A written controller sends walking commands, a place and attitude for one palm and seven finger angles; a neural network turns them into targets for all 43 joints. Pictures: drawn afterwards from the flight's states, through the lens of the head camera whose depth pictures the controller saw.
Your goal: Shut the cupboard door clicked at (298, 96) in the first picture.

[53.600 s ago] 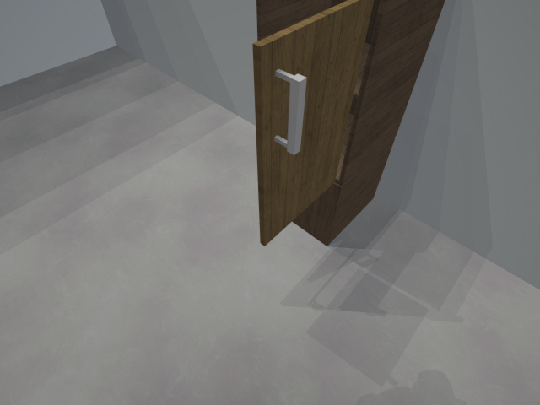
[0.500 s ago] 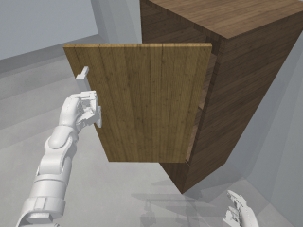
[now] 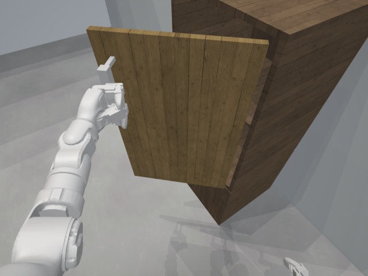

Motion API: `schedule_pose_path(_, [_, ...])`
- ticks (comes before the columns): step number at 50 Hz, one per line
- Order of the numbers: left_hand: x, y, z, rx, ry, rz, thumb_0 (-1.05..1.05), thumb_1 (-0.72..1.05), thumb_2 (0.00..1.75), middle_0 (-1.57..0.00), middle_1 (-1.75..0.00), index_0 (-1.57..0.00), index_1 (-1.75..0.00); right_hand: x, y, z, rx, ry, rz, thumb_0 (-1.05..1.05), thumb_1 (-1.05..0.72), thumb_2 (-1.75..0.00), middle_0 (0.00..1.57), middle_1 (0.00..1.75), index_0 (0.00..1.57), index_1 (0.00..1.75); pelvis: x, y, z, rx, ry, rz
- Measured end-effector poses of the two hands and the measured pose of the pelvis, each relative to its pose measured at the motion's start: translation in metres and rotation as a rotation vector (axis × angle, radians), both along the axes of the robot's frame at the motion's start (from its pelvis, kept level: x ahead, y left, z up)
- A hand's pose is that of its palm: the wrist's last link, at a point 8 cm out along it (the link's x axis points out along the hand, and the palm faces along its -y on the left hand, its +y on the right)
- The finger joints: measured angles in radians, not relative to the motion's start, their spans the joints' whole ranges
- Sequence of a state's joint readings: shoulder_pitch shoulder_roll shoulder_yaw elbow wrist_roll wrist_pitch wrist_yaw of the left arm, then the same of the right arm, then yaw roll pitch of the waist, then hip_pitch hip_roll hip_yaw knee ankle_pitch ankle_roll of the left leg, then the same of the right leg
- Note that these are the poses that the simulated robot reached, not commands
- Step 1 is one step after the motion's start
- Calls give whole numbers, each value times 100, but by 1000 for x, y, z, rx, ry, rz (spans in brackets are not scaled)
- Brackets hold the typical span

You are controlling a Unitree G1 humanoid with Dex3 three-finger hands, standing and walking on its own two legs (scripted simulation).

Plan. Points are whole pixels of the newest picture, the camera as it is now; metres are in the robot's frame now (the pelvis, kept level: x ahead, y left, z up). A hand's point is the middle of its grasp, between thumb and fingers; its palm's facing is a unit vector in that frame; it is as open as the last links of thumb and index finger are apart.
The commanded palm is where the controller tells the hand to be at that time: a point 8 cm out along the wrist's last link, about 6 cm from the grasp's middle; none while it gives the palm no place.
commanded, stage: push the door shut along its arc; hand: left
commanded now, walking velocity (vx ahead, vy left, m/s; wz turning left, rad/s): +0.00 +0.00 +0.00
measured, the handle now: (116, 93) +0.50 +0.18 +0.13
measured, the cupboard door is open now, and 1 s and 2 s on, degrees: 47 37 20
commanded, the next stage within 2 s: pull the fist back off the door in 1.16 s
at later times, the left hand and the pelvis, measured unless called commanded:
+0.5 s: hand (157, 92) +0.49 +0.08 +0.14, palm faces -0.31 -0.95 -0.01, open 3.1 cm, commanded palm +0.48 +0.14 +0.13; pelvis +0.00 +0.00 -0.01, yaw -2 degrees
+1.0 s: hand (162, 87) +0.50 +0.07 +0.14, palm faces -0.39 -0.92 -0.03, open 3.4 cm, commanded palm +0.54 +0.10 +0.13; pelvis -0.01 -0.02 -0.02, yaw +0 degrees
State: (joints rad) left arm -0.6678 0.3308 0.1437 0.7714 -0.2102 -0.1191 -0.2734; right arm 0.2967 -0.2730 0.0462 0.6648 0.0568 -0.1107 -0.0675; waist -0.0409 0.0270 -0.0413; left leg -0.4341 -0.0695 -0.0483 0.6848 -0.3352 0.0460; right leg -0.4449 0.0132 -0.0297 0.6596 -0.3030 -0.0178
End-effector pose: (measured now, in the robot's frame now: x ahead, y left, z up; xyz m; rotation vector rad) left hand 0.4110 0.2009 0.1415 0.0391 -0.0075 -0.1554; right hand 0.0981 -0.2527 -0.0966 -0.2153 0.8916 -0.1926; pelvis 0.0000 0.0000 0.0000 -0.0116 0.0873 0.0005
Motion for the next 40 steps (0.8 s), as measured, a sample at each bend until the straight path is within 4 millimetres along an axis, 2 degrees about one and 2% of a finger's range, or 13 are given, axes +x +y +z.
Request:
schedule_pose_path(5, [15, -4, -1, 8, 8, -28, 2, 90, 90, -133, -150, -131, -150, -9, 3, -4, -5, 26, 1, 1, -91, -90, 20, 30, 20, 30, -3, 4, -3, -2, 21, 6])
schedule_pose_path(11, [31, -19, -3, 8, 17, -85, 2, 90, 90, -131, -150, -131, -150, -24, 4, -9, -5, 65, -13, 1, -91, -90, 20, 30, 20, 30, -2, 7, -5, 0, 45, 2])
schedule_pose_path(22, [67, -64, -1, -36, 17, -163, 2, 90, 90, -130, -150, -130, -150, -59, -3, -15, 1, 138, -101, 1, -91, -90, 21, 30, 20, 30, 3, 4, -8, 7, 81, -33])
schedule_pose_path(26, [79, -67, -3, -26, 17, -163, 2, 88, 90, -130, -150, -130, -150, -75, -9, -16, 2, 182, -137, 1, -91, -90, 21, 30, 20, 30, 5, 1, -8, 9, 101, -45])
schedule_pose_path(32, [82, -65, -2, 7, 15, -176, 1, 86, 91, -130, -150, -130, -150, -93, -17, -20, 2, 256, -162, 1, -91, -90, 20, 30, 20, 30, 9, -5, -8, 7, 114, -44])
schedule_pose_path(40, [86, -68, 0, 11, 51, -208, 2, 89, 95, -130, -150, -130, -150, -92, -30, -19, -31, 279, -141, 1, -91, -90, 20, 30, 20, 30, 3, -13, -10, 0, 124, -18])
